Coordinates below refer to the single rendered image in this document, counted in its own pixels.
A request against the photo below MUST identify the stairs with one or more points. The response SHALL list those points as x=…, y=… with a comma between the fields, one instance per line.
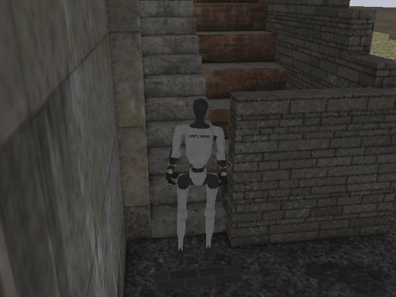
x=173, y=80

